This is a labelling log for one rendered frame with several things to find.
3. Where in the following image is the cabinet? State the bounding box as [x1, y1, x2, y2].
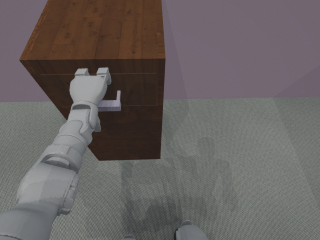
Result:
[19, 0, 166, 161]

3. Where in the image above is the robot right shin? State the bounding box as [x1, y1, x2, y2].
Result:
[179, 220, 192, 228]

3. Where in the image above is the robot left shin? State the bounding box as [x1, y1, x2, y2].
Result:
[124, 234, 135, 239]

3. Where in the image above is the left robot hand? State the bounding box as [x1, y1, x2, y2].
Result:
[69, 67, 112, 132]

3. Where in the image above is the drawer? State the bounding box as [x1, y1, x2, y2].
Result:
[40, 72, 157, 107]

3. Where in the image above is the robot left upper arm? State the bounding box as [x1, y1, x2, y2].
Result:
[0, 162, 80, 240]

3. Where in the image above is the handle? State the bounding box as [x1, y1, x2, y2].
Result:
[97, 90, 121, 112]

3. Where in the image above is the robot shin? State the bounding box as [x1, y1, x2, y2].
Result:
[124, 234, 135, 239]
[179, 220, 192, 228]

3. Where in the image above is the robot left forearm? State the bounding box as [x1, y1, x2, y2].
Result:
[16, 101, 99, 204]

